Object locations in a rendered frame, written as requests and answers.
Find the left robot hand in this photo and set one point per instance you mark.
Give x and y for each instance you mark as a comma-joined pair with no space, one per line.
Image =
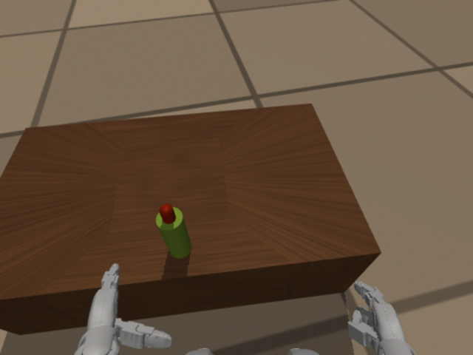
104,311

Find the bottle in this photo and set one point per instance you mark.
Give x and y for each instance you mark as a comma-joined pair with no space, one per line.
172,226

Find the right robot hand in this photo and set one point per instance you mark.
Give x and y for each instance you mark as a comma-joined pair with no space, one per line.
369,328

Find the right robot arm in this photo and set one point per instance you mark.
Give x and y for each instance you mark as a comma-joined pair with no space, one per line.
394,347

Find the left robot arm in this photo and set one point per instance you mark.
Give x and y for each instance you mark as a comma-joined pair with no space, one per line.
101,340

